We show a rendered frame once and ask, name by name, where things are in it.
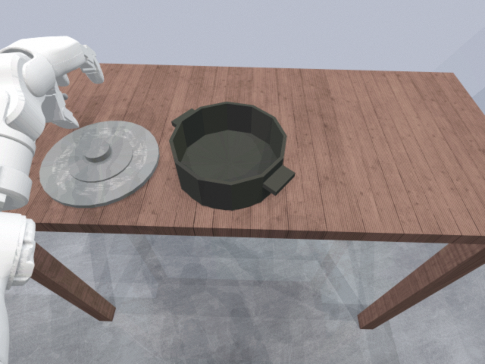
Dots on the robot left hand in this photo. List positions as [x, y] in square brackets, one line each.
[65, 55]

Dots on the pot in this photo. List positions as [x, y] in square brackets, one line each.
[229, 155]

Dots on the left robot forearm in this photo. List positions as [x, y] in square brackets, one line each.
[25, 77]

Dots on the knob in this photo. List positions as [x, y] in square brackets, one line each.
[97, 151]

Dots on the table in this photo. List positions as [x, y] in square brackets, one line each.
[394, 156]

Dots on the lid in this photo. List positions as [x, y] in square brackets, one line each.
[68, 178]

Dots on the left robot upper arm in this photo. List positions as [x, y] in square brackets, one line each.
[17, 247]

